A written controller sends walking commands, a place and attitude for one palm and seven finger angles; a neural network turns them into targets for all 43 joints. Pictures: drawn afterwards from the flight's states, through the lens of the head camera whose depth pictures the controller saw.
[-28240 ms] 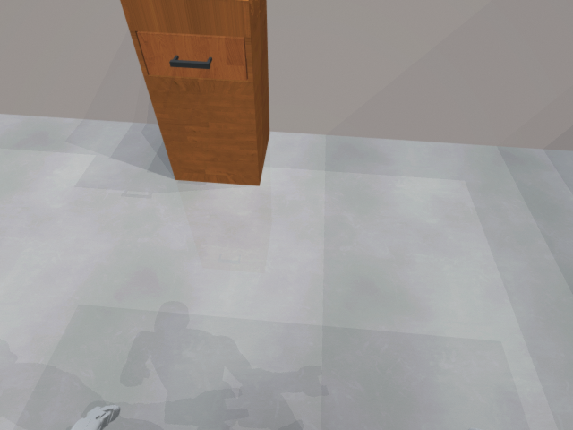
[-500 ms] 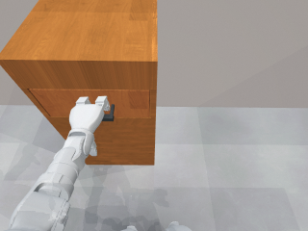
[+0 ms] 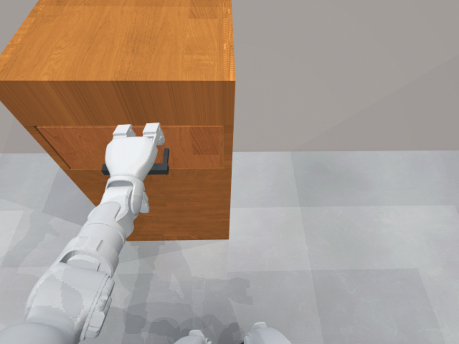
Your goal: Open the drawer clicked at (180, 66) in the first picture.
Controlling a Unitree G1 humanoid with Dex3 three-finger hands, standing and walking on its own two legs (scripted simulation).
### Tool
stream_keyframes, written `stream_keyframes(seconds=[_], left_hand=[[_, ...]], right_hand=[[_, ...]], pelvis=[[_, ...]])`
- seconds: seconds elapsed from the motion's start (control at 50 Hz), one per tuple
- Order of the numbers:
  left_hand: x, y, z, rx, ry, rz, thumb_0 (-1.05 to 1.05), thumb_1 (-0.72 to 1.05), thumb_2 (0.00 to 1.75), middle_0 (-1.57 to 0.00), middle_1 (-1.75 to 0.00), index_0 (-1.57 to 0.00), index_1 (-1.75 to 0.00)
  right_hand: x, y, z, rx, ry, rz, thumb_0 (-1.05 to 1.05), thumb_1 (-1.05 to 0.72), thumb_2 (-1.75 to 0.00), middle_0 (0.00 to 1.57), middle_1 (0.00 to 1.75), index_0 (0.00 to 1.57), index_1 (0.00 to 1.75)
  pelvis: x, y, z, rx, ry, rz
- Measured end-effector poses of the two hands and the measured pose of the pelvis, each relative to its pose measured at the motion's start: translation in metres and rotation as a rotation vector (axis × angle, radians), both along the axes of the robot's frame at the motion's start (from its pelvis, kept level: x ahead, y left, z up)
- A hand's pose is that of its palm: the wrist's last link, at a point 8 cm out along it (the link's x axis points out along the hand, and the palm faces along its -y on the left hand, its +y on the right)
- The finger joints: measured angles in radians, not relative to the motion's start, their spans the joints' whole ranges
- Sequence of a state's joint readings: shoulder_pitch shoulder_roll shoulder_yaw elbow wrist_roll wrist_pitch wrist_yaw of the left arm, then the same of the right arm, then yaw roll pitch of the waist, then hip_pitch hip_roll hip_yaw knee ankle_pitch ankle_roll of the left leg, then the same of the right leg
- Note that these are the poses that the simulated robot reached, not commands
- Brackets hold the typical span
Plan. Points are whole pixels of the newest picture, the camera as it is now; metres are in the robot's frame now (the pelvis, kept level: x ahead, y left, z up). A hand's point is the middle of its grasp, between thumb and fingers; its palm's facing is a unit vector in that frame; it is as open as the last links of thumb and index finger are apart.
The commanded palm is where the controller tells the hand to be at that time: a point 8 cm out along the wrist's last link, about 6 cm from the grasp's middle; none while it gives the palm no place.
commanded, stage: re-aim the fingers above the handle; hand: left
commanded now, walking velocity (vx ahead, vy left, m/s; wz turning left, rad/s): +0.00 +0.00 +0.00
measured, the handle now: (137, 161) +0.51 +0.20 -0.07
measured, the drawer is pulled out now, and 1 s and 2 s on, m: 0.00 0.00 0.00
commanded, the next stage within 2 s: lower the fingers behind the handle in 1.02 s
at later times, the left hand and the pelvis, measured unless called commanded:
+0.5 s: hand (124, 167) +0.46 +0.20 -0.01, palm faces +0.10 -0.01 -1.00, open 13.9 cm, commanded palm +0.41 +0.20 +0.04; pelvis +0.01 +0.01 -0.01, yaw -1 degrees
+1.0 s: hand (110, 177) +0.44 +0.23 -0.02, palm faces -0.03 +0.07 -1.00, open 13.9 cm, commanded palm +0.41 +0.19 +0.05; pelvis +0.00 +0.01 +0.00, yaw -1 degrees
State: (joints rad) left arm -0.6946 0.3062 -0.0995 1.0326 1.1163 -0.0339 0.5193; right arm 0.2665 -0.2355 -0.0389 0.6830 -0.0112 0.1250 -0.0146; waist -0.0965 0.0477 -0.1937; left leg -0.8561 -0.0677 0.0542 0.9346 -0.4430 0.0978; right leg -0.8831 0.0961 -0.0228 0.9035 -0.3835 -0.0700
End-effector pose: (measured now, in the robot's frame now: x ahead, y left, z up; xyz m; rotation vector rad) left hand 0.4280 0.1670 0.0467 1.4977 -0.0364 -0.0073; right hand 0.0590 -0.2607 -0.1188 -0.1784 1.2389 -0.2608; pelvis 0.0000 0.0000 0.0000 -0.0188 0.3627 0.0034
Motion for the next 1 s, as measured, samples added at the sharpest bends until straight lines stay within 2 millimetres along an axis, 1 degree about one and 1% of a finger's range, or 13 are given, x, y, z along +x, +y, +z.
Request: stream_keyframes(seconds=[0.08,0.18,0.22,0.28,0.38,0.48,0.56,0.6,0.7,0.76,0.82,0.9,1.0], left_hand=[[0.003,0.023,-0.005,0.050,0.039,0.093,0.00,-0.49,0.30,-0.32,-1.20,-0.31,-1.20],[-0.013,0.048,-0.022,0.071,0.170,0.123,0.00,-0.49,0.30,-0.32,-1.20,-0.31,-1.20],[-0.020,0.046,-0.026,0.032,0.198,0.078,0.00,-0.49,0.30,-0.32,-1.20,-0.31,-1.20],[-0.025,0.028,-0.025,-0.026,0.174,-0.044,-0.01,-0.49,0.30,-0.32,-1.20,-0.32,-1.20],[-0.014,0.002,-0.006,-0.066,-0.022,-0.153,0.00,-0.49,0.30,-0.32,-1.20,-0.32,-1.20],[0.003,0.023,-0.002,0.033,-0.100,0.046,0.00,-0.49,0.30,-0.32,-1.20,-0.32,-1.20],[-0.006,0.049,-0.011,0.104,0.058,0.205,0.00,-0.49,0.30,-0.31,-1.20,-0.31,-1.20],[-0.016,0.054,-0.015,0.082,0.152,0.221,0.00,-0.49,0.30,-0.31,-1.20,-0.31,-1.20],[-0.033,0.025,-0.018,-0.038,0.243,0.015,-0.01,-0.49,0.30,-0.32,-1.20,-0.32,-1.20],[-0.031,-0.001,-0.013,-0.061,0.151,-0.152,-0.01,-0.49,0.30,-0.32,-1.20,-0.32,-1.20],[-0.020,-0.009,-0.005,-0.052,-0.011,-0.199,0.00,-0.49,0.30,-0.32,-1.20,-0.32,-1.20],[-0.001,0.015,-0.003,0.024,-0.131,-0.019,0.00,-0.49,0.30,-0.32,-1.20,-0.32,-1.20],[-0.006,0.053,-0.013,0.140,0.047,0.230,0.00,-0.49,0.30,-0.31,-1.20,-0.31,-1.20]], right_hand=[[-0.001,0.005,-0.001,0.020,0.018,-0.014,0.01,-0.91,-0.89,0.20,0.30,0.20,0.30],[-0.003,0.009,0.003,0.025,0.054,-0.013,0.01,-0.91,-0.89,0.20,0.30,0.20,0.30],[-0.001,0.009,0.005,0.010,0.065,-0.003,0.01,-0.91,-0.89,0.20,0.30,0.20,0.30],[0.005,0.006,0.007,-0.020,0.069,0.016,0.01,-0.91,-0.89,0.20,0.30,0.20,0.30],[0.019,0.002,0.000,-0.038,0.047,0.039,0.01,-0.91,-0.89,0.20,0.30,0.20,0.30],[0.029,0.008,-0.010,0.009,0.025,0.031,0.01,-0.91,-0.89,0.20,0.30,0.20,0.30],[0.029,0.018,-0.007,0.063,0.031,0.010,0.01,-0.91,-0.89,0.19,0.30,0.20,0.30],[0.029,0.021,-0.001,0.067,0.033,0.006,0.01,-0.91,-0.89,0.20,0.30,0.20,0.30],[0.032,0.018,0.014,0.006,0.011,0.037,0.01,-0.91,-0.89,0.20,0.30,0.20,0.30],[0.035,0.011,0.015,-0.036,-0.013,0.055,0.01,-0.91,-0.89,0.20,0.30,0.20,0.30],[0.036,0.003,0.008,-0.060,-0.028,0.059,0.01,-0.91,-0.89,0.20,0.30,0.20,0.30],[0.030,-0.001,-0.010,-0.036,-0.012,0.048,0.01,-0.91,-0.89,0.20,0.30,0.20,0.30],[0.013,0.010,-0.017,0.050,0.057,0.007,0.01,-0.91,-0.89,0.19,0.30,0.20,0.30]], pelvis=[[0.004,0.002,0.002,0.004,0.005,-0.024],[0.010,0.003,0.007,-0.001,-0.004,-0.015],[0.013,0.004,0.009,-0.005,-0.009,-0.002],[0.017,0.006,0.008,-0.012,-0.011,0.019],[0.018,0.010,-0.001,-0.019,0.008,0.024],[0.014,0.010,-0.007,-0.013,0.020,-0.006],[0.015,0.009,0.002,-0.007,0.001,-0.017],[0.016,0.008,0.008,-0.007,-0.015,-0.010],[0.019,0.006,0.016,-0.010,-0.052,0.024],[0.015,0.005,0.010,-0.013,-0.041,0.033],[0.010,0.006,-0.002,-0.015,-0.008,0.022],[0.004,0.006,-0.013,-0.010,0.024,0.000],[0.004,0.006,-0.005,-0.004,0.016,-0.010]])
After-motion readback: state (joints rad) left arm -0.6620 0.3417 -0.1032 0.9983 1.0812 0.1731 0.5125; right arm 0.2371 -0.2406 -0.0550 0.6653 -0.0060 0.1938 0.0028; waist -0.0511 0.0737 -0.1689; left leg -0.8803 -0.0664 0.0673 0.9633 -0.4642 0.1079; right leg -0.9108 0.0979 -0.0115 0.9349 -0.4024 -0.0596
